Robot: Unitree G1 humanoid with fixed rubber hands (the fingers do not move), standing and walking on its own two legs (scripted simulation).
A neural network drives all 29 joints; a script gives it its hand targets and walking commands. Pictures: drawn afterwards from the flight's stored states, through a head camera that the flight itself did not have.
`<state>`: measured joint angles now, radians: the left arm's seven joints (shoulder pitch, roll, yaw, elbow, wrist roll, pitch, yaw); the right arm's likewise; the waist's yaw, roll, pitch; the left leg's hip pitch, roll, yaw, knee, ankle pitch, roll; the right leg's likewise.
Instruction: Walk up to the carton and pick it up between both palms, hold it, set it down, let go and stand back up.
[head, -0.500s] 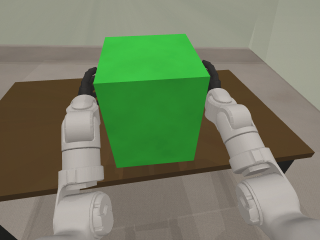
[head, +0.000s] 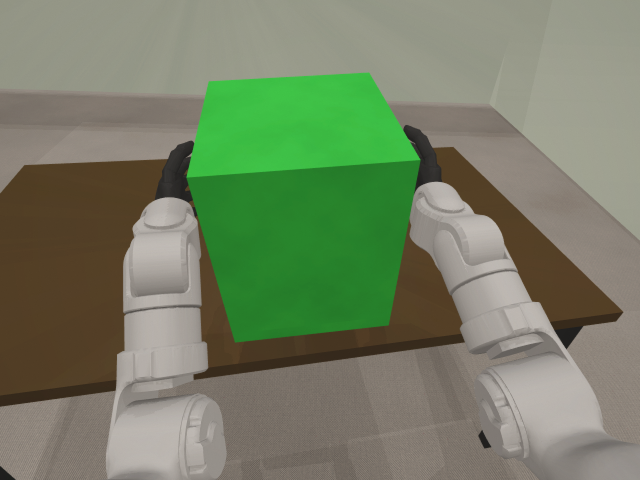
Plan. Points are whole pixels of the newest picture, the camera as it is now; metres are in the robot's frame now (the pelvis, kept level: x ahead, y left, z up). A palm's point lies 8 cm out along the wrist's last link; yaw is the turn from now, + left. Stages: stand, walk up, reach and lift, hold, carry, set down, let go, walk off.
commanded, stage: hold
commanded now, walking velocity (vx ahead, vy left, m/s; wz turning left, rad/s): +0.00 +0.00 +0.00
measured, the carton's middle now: (301, 207) +0.39 +0.01 +0.20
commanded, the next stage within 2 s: none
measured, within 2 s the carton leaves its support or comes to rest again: neither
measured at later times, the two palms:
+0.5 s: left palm (179, 201) +0.37 +0.15 +0.23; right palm (427, 185) +0.37 -0.14 +0.24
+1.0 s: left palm (176, 203) +0.36 +0.15 +0.23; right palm (424, 188) +0.37 -0.14 +0.24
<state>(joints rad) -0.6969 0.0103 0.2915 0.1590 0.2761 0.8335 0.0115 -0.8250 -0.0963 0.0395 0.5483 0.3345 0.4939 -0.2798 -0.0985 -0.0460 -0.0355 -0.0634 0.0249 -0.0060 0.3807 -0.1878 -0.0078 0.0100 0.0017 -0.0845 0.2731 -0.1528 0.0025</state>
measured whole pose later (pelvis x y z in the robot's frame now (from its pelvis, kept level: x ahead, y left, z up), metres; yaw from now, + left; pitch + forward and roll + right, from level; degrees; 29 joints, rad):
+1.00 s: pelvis +0.00 +0.00 +0.00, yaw -1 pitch -7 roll -1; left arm -0.71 0.01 0.29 0.17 0.27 0.83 0.02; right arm -0.83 -0.10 0.04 0.56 0.33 0.49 -0.28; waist -0.09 -0.04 -0.04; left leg -0.06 0.03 0.00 0.37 -0.19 -0.01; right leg 0.00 0.00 -0.07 0.27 -0.15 0.00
